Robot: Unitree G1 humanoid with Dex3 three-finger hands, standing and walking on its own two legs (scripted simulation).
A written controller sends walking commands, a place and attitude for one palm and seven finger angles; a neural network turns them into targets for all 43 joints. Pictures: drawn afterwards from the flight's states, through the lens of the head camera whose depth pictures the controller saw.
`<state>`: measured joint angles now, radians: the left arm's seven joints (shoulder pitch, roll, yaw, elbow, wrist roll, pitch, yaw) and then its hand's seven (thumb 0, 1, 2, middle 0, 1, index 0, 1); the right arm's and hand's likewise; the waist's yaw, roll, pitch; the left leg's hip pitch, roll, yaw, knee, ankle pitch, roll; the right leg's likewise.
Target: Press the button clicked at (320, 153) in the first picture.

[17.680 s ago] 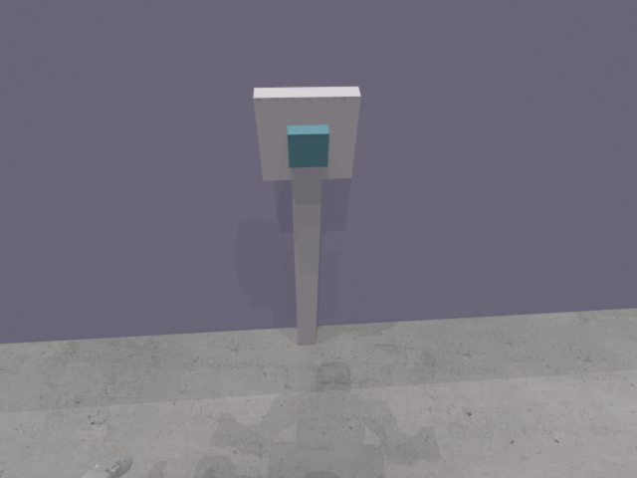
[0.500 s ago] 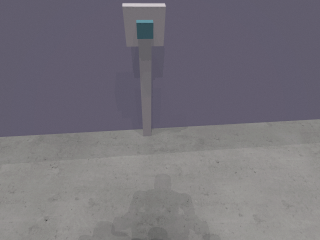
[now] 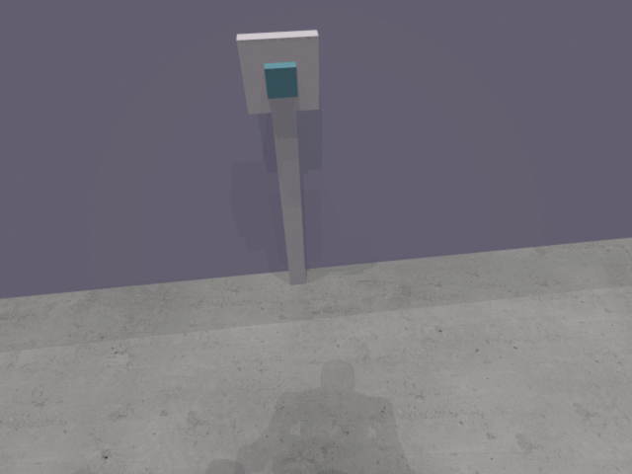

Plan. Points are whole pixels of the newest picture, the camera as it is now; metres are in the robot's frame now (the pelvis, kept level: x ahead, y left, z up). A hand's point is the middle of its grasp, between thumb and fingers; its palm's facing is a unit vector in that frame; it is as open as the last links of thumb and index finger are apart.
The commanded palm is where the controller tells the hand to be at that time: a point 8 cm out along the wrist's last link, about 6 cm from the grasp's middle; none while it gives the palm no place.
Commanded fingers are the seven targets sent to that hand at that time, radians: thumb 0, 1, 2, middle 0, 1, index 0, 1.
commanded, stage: let the arm hang, fingers relaxed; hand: left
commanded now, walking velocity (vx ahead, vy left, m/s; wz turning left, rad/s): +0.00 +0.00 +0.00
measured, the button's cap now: (281, 79) +0.85 +0.11 +0.07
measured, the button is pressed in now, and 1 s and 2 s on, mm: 0 0 0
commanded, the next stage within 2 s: stand and wait in 0.22 s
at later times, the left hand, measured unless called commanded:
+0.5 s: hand out of the picture +0.04 +0.18 -0.17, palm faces +0.01 -0.97 -0.25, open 7.3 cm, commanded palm none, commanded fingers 0.00 0.90 0.90 -0.20 -0.30 -0.20 -0.30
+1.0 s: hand out of the picture +0.10 +0.19 -0.16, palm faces -0.01 -0.95 -0.30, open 7.3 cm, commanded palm none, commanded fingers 0.00 0.90 0.90 -0.20 -0.30 -0.20 -0.30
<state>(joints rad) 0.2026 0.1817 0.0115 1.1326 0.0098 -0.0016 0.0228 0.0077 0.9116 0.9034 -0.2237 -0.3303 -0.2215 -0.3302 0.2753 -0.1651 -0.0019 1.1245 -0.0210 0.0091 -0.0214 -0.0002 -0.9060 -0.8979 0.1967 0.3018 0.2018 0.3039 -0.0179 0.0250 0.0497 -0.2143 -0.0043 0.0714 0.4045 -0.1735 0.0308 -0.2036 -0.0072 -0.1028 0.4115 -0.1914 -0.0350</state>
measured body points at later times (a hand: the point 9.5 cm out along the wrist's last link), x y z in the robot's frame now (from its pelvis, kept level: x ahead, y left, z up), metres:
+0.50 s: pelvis +0.02 -0.01 +0.00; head +0.05 -0.03 +0.45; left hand +0.04 +0.24 -0.15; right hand +0.04 -0.25 -0.16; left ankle +0.03 +0.10 -0.74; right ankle +0.02 -0.10 -0.74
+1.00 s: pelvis +0.04 -0.03 +0.00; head +0.06 -0.05 +0.45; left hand +0.11 +0.24 -0.13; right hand +0.08 -0.30 -0.15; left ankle +0.03 +0.10 -0.74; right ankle +0.02 -0.10 -0.74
